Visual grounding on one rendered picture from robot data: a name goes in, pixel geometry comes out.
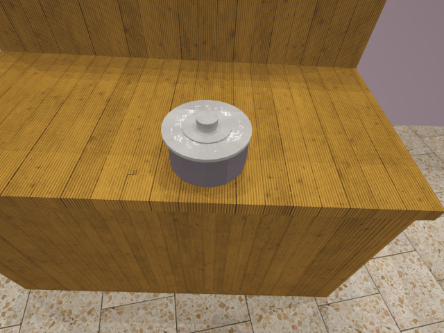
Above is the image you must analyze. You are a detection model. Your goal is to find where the knob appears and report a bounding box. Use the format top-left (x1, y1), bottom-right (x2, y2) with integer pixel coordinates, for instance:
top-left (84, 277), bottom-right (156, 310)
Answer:
top-left (196, 110), bottom-right (218, 129)

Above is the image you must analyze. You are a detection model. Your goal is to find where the table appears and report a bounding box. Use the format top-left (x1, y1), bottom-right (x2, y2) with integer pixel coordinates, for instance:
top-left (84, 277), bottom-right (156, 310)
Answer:
top-left (0, 0), bottom-right (444, 297)

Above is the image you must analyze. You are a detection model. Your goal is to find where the pot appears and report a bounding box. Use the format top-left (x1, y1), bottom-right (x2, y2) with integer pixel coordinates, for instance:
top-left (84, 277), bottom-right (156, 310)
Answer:
top-left (169, 144), bottom-right (249, 187)

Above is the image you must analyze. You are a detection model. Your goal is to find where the lid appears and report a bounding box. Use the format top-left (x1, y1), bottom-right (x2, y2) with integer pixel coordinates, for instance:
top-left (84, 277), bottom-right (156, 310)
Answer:
top-left (161, 100), bottom-right (252, 162)

